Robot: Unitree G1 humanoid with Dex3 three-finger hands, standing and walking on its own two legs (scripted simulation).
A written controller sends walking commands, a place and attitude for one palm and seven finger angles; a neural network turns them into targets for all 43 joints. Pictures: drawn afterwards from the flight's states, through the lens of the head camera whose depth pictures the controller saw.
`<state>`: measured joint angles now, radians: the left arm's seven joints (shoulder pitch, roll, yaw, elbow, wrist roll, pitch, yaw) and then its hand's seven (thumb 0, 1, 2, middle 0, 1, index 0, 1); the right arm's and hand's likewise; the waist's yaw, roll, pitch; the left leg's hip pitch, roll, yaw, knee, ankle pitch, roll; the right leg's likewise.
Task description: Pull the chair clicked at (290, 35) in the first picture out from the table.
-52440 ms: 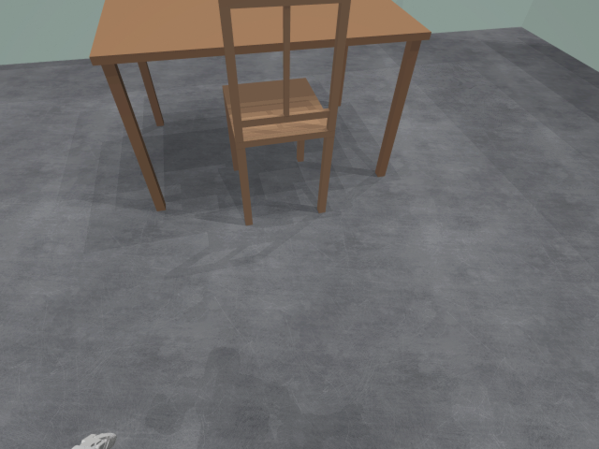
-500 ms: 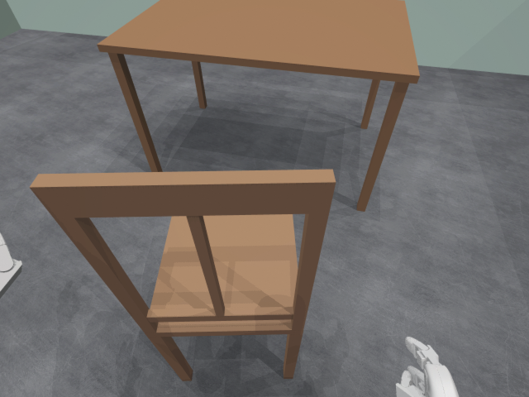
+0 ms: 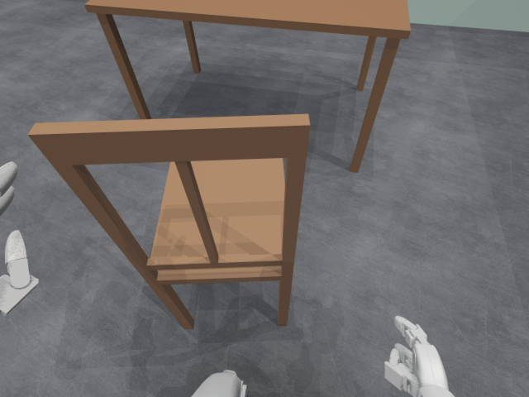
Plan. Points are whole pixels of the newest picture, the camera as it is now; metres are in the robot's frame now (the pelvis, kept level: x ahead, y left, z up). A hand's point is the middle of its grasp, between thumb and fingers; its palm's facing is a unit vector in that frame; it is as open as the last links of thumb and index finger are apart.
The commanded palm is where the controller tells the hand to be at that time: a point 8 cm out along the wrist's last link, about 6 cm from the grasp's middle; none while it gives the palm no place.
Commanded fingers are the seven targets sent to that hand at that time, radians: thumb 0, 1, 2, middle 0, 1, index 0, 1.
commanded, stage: stop stepping back and stand still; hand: left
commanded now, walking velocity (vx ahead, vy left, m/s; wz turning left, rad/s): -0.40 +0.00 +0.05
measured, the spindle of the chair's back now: (201, 219) +0.43 +0.16 -0.05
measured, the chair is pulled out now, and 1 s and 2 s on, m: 0.69 0.69 0.69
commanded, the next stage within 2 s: let the arm hang, fingers relaxed in 0.98 s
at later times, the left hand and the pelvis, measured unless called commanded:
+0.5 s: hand out of the picture +0.07 +0.28 +0.18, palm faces +0.59 -0.71 -0.39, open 7.4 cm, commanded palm +0.01 +0.30 +0.18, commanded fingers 0.00 0.90 0.90 -0.20 -0.30 -0.20 -0.30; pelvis -0.10 -0.01 +0.00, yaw +5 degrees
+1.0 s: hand out of the picture +0.03 +0.28 +0.16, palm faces +0.54 -0.72 -0.43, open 7.4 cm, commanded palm -0.04 +0.30 +0.18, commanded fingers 0.00 0.90 0.90 -0.20 -0.30 -0.20 -0.30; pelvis -0.15 -0.01 +0.00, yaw +5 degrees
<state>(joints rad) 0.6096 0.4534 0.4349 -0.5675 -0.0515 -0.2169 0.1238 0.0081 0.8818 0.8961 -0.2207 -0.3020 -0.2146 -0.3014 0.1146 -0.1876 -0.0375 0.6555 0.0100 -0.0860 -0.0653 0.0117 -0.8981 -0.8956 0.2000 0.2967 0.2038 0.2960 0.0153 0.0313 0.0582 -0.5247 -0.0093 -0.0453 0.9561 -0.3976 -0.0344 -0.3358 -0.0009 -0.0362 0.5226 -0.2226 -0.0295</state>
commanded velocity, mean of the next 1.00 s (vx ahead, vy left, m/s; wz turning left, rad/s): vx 0.10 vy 0.01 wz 0.00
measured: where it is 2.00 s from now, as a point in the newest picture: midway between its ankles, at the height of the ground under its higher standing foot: outside the picture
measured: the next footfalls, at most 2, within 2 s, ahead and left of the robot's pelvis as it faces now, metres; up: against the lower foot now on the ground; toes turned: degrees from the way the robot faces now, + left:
left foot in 0.16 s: -0.03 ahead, +0.14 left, +0.00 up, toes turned +5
right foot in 0.72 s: -0.05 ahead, -0.12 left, +0.00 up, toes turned +4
